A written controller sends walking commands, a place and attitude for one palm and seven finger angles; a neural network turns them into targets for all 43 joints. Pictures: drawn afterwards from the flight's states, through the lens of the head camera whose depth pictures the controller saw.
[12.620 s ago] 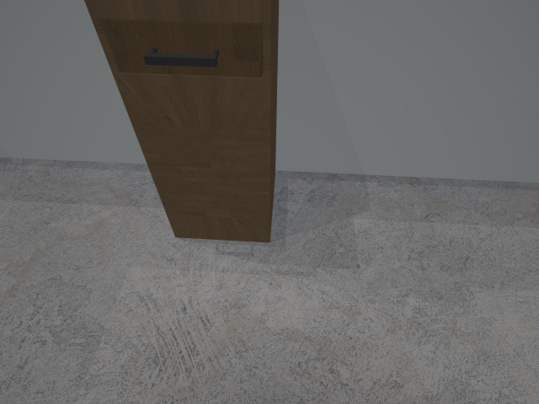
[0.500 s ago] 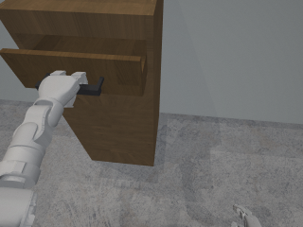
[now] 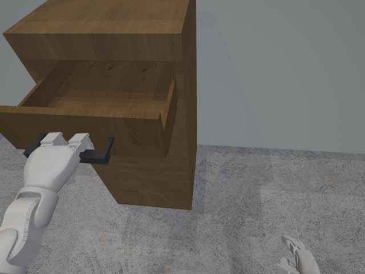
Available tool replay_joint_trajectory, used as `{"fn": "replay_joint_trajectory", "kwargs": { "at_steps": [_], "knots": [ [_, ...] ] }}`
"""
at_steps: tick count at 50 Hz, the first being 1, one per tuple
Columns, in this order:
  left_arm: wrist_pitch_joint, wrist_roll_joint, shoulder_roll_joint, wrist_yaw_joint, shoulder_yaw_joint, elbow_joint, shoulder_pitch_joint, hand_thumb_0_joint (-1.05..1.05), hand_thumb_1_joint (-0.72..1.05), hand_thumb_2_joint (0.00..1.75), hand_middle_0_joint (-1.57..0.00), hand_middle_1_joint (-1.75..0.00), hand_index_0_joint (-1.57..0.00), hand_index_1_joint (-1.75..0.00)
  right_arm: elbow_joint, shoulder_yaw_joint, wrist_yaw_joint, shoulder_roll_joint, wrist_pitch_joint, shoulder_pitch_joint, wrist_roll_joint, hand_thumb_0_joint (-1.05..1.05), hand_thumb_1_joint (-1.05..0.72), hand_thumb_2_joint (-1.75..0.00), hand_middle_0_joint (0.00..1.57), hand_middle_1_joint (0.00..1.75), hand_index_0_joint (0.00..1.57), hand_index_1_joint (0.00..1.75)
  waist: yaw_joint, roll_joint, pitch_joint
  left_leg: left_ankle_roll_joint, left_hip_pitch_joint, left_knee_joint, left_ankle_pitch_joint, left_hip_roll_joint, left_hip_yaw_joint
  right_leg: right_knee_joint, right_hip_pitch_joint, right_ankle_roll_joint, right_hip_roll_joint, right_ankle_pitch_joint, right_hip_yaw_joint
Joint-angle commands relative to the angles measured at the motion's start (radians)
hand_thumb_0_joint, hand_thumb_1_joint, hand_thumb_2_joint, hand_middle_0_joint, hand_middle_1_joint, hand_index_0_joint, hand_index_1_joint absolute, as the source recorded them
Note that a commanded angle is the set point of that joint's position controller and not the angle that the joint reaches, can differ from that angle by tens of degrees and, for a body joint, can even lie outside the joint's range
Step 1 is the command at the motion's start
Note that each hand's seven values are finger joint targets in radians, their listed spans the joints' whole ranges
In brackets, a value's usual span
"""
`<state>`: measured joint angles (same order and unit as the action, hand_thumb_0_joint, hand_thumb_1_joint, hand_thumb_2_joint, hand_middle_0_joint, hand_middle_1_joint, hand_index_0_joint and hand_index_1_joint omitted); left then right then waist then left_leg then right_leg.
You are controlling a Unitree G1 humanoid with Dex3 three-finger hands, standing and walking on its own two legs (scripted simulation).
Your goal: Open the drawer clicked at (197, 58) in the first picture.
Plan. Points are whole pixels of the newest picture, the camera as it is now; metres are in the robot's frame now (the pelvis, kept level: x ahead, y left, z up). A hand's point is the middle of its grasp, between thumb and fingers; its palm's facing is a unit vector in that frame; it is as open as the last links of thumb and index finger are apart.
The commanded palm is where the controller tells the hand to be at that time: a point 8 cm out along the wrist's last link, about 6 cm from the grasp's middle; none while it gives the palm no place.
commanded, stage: pull the drawer open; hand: left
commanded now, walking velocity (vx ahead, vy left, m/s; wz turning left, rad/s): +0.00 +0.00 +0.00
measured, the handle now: (71, 147) +0.34 +0.27 +0.11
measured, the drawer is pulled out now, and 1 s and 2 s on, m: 0.19 0.30 0.30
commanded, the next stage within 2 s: open the thumb to release the handle in 0.88 s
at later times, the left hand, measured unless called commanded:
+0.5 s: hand (42, 229) +0.18 +0.26 +0.09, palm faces +0.00 -0.04 -1.00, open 5.6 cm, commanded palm +0.14 +0.27 +0.14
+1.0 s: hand (42, 228) +0.18 +0.27 +0.09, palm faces +0.04 -0.03 -1.00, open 5.7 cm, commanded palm +0.16 +0.27 +0.14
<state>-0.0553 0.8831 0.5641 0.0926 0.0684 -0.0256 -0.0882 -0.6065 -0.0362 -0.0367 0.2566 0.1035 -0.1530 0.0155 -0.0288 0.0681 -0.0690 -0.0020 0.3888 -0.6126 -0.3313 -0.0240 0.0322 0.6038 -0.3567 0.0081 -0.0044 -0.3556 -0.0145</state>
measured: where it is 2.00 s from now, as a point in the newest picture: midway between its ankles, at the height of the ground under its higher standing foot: outside the picture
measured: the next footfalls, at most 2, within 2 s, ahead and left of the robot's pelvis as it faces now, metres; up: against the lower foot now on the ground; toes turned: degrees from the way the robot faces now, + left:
none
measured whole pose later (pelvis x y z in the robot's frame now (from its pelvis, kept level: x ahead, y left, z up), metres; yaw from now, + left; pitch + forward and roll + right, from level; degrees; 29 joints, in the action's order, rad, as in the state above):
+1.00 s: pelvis +0.00 +0.00 -0.01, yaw -1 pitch +6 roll -1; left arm -0.06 0.82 0.60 0.23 0.18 -0.43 -0.66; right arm -0.56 -0.02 -0.02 0.24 0.08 -0.15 0.00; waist -0.04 0.07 -0.08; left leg 0.00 0.44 -0.71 -0.38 -0.04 0.03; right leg 0.68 -0.40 0.01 0.01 -0.39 -0.02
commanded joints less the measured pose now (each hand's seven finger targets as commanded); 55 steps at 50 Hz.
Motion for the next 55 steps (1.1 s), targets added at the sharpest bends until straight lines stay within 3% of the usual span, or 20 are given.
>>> {"fn": "replay_joint_trajectory", "kwargs": {
  "at_steps": [1,6,11,12,13,21,25,27,29,30,39,45,48,49,50,51,53,55],
  "knots": [
    [0.004,-0.019,0.242,0.035,0.194,-0.248,0.037,0.00,0.90,0.90,-0.40,-1.35,-0.40,-1.35,0.152,-0.026,-0.006,0.111,-0.056,0.128,-0.009,0.00,-0.90,-0.90,0.20,0.30,0.20,0.30,-0.054,-0.006,-0.240,0.025,-0.184,0.036,0.517,0.032,0.001,-0.048,0.102,-0.017,0.038,0.430,0.049],
    [-0.012,-0.027,0.205,0.027,0.177,-0.328,-0.043,0.00,0.90,0.90,-0.40,-1.35,-0.40,-1.35,0.161,-0.011,-0.004,0.099,-0.053,0.161,-0.018,0.00,-0.90,-0.90,0.20,0.30,0.20,0.30,-0.055,0.002,-0.203,0.022,-0.196,0.043,0.503,0.033,0.002,-0.062,0.096,-0.013,0.033,0.420,0.052],
    [-0.034,-0.037,0.244,0.029,0.251,-0.370,-0.168,0.00,0.90,0.90,-0.40,-1.35,-0.40,-1.35,0.162,-0.005,-0.008,0.097,-0.049,0.180,-0.027,0.00,-0.90,-0.90,0.20,0.30,0.20,0.30,-0.071,-0.010,-0.182,0.020,-0.180,0.041,0.463,0.039,0.005,-0.069,0.115,-0.013,0.030,0.440,0.042],
    [-0.041,-0.039,0.227,0.031,0.239,-0.401,-0.181,0.00,0.90,0.90,-0.40,-1.35,-0.40,-1.35,0.171,-0.003,-0.008,0.095,-0.049,0.187,-0.028,0.00,-0.90,-0.90,0.20,0.30,0.20,0.30,-0.071,0.003,-0.180,0.020,-0.185,0.039,0.455,0.039,0.007,-0.070,0.108,-0.011,0.027,0.438,0.041],
    [-0.049,-0.042,0.242,0.038,0.261,-0.420,-0.205,0.00,0.90,0.90,-0.40,-1.35,-0.40,-1.35,0.170,-0.004,-0.008,0.096,-0.050,0.186,-0.029,0.00,-0.90,-0.90,0.20,0.30,0.20,0.30,-0.073,0.020,-0.178,0.019,-0.185,0.036,0.460,0.039,0.008,-0.070,0.109,-0.012,0.027,0.446,0.037],
    [-0.065,-0.074,0.236,0.101,0.332,-0.501,-0.446,0.00,0.90,0.90,-0.40,-1.35,-0.40,-1.35,0.189,-0.007,-0.010,0.108,-0.054,0.181,-0.031,0.00,-0.90,-0.90,0.20,0.30,0.20,0.30,-0.080,-0.014,-0.167,0.012,-0.137,0.009,0.409,0.032,0.005,-0.049,0.089,-0.004,0.020,0.448,0.032],
    [-0.065,-0.087,0.233,0.142,0.358,-0.534,-0.548,0.00,0.90,0.90,-0.40,-1.35,-0.40,-1.35,0.203,-0.006,-0.012,0.113,-0.059,0.177,-0.028,0.00,-0.90,-0.90,0.20,0.30,0.20,0.30,-0.091,0.021,-0.179,0.009,-0.115,-0.002,0.373,0.028,0.007,-0.034,0.079,-0.004,0.014,0.416,0.030],
    [-0.058,-0.084,0.229,0.156,0.366,-0.544,-0.598,0.00,0.90,0.90,-0.40,-1.35,-0.40,-1.35,0.203,-0.013,-0.007,0.115,-0.057,0.174,-0.026,0.00,-0.90,-0.90,0.20,0.30,0.20,0.30,-0.096,0.020,-0.180,0.007,-0.103,-0.009,0.390,0.024,0.007,-0.022,0.070,-0.006,0.016,0.421,0.030],
    [-0.038,-0.089,0.234,0.176,0.391,-0.576,-0.669,0.00,0.90,0.90,-0.40,-1.35,-0.40,-1.35,0.209,-0.018,-0.004,0.121,-0.053,0.178,-0.023,0.00,-0.90,-0.90,0.20,0.30,0.20,0.30,-0.107,0.020,-0.224,0.003,-0.102,-0.019,0.442,0.016,0.011,-0.009,0.093,-0.005,0.015,0.469,0.020],
    [-0.031,-0.085,0.216,0.183,0.374,-0.589,-0.682,0.00,0.90,0.90,-0.40,-1.35,-0.40,-1.35,0.213,-0.015,0.002,0.118,-0.053,0.178,-0.023,0.00,-0.90,-0.90,0.20,0.30,0.20,0.30,-0.102,0.025,-0.209,0.002,-0.089,-0.019,0.449,0.013,0.009,0.002,0.080,-0.003,0.012,0.469,0.026],
    [-0.005,-0.085,0.224,0.219,0.395,-0.589,-0.672,0.00,0.90,0.90,-0.40,-1.35,-0.40,-1.35,0.209,-0.029,0.003,0.113,-0.061,0.153,-0.019,0.00,-0.90,-0.90,0.20,0.30,0.20,0.30,-0.083,0.028,-0.187,0.003,-0.080,-0.027,0.400,0.006,0.006,0.009,0.021,-0.007,0.025,0.353,0.043],
    [0.004,-0.069,0.184,0.215,0.345,-0.610,-0.657,0.00,0.90,0.90,-0.40,-1.35,-0.40,-1.35,0.215,-0.028,0.015,0.107,-0.074,0.134,-0.020,0.00,-0.90,-0.90,0.20,0.30,0.20,0.30,-0.078,0.066,-0.188,0.000,-0.103,-0.034,0.454,-0.003,-0.004,0.021,-0.008,-0.007,0.027,0.338,0.056],
    [0.016,-0.064,0.181,0.209,0.330,-0.628,-0.653,0.00,0.90,0.90,-0.40,-1.35,-0.40,-1.35,0.218,-0.026,0.017,0.109,-0.079,0.130,-0.022,0.00,-0.90,-0.90,0.20,0.30,0.20,0.30,-0.077,0.044,-0.201,0.001,-0.106,-0.036,0.466,-0.002,-0.004,0.020,0.002,-0.005,0.026,0.361,0.056],
    [0.001,-0.049,0.206,0.206,0.299,-0.568,-0.352,0.00,0.90,0.90,-0.40,-1.35,-0.40,-1.35,0.174,-0.015,0.006,0.106,-0.078,0.117,-0.026,0.00,-0.90,-0.90,0.20,0.30,0.20,0.30,-0.002,0.015,-0.138,0.003,-0.091,-0.043,0.382,0.012,-0.018,0.017,-0.059,-0.006,0.032,0.304,0.066],
    [-0.017,-0.041,0.234,0.206,0.336,-0.537,-0.330,0.00,0.83,0.87,-0.40,-1.34,-0.40,-1.34,0.183,-0.022,-0.003,0.102,-0.087,0.117,-0.033,0.00,-0.90,-0.90,0.20,0.30,0.20,0.30,-0.032,0.027,-0.131,0.005,-0.095,-0.030,0.341,0.011,-0.025,0.013,-0.058,-0.010,0.034,0.268,0.063],
    [-0.015,-0.035,0.213,0.199,0.325,-0.471,-0.404,0.00,0.76,0.84,-0.39,-1.34,-0.39,-1.34,0.178,-0.025,-0.008,0.092,-0.093,0.117,-0.033,0.00,-0.90,-0.90,0.20,0.30,0.20,0.30,-0.050,0.023,-0.160,0.010,-0.110,-0.030,0.332,0.017,-0.017,0.007,-0.036,-0.012,0.035,0.268,0.065],
    [-0.013,-0.039,0.219,0.178,0.309,-0.487,-0.363,0.00,0.62,0.78,-0.38,-1.32,-0.38,-1.32,0.182,-0.021,-0.012,0.093,-0.093,0.119,-0.029,0.00,-0.90,-0.90,0.20,0.30,0.20,0.30,-0.054,0.015,-0.196,0.009,-0.123,-0.022,0.338,0.021,-0.015,-0.002,-0.003,-0.013,0.030,0.291,0.060],
    [-0.007,-0.043,0.214,0.147,0.278,-0.458,-0.317,0.00,0.48,0.72,-0.37,-1.30,-0.37,-1.30,0.172,-0.011,-0.019,0.094,-0.091,0.131,-0.027,0.00,-0.90,-0.90,0.20,0.30,0.20,0.30,-0.046,0.005,-0.181,0.012,-0.120,-0.013,0.332,0.026,-0.015,-0.014,0.012,-0.011,0.027,0.306,0.054]
  ]
}}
